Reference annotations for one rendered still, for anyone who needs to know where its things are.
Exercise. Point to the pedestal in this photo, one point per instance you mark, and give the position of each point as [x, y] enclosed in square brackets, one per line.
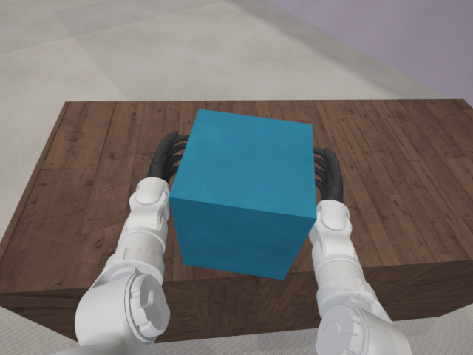
[407, 171]

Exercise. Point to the robot left hand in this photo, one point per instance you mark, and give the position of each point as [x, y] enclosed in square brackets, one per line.
[162, 163]

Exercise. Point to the left robot forearm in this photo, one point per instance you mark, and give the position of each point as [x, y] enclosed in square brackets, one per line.
[142, 241]

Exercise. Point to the carton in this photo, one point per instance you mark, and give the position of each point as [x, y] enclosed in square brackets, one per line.
[244, 196]

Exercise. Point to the robot right upper arm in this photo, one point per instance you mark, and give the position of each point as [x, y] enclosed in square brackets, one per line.
[347, 329]

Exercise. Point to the robot right hand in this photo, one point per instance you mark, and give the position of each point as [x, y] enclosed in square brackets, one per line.
[331, 187]

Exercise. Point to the robot left upper arm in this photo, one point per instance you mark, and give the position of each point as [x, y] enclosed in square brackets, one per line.
[123, 317]

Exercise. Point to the right robot forearm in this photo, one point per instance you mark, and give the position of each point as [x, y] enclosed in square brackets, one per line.
[337, 269]

